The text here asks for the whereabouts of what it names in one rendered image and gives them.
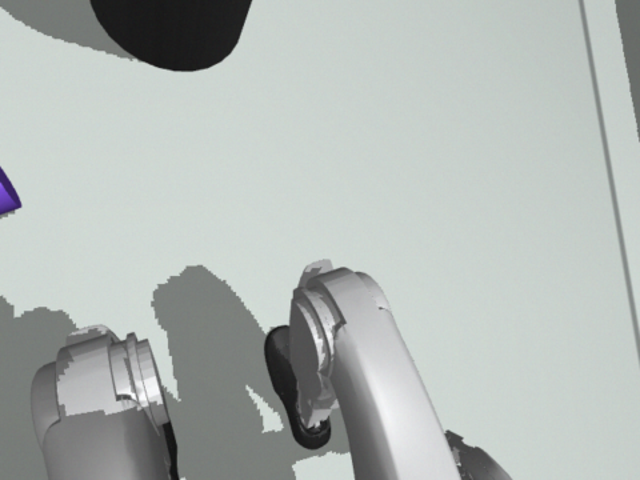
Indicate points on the left robot foot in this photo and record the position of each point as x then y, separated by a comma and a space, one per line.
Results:
172, 448

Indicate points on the right robot hand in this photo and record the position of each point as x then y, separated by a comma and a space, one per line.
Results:
476, 464

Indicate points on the right robot foot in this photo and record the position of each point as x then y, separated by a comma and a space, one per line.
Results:
284, 382

